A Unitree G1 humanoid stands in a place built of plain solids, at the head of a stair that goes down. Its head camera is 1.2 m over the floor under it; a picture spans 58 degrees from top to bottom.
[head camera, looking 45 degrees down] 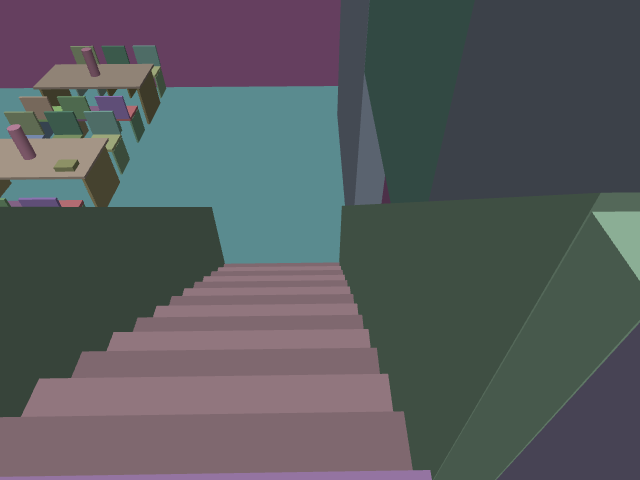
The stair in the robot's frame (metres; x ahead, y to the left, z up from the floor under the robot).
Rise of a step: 0.21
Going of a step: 0.24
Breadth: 1.40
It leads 1 degrees to the left of straight ahead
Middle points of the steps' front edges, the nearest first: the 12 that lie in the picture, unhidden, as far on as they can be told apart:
0.60 0.42 -0.21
0.85 0.42 -0.42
1.09 0.43 -0.63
1.33 0.43 -0.83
1.58 0.44 -1.04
1.82 0.44 -1.25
2.06 0.44 -1.46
2.31 0.45 -1.67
2.55 0.45 -1.88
2.79 0.45 -2.09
3.04 0.46 -2.30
3.28 0.46 -2.51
